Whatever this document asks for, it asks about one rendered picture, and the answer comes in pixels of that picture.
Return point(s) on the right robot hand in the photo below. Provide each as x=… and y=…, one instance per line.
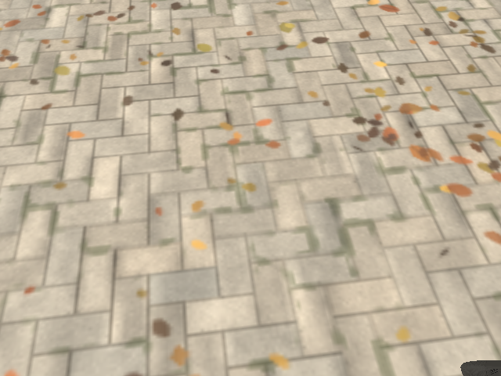
x=481, y=368

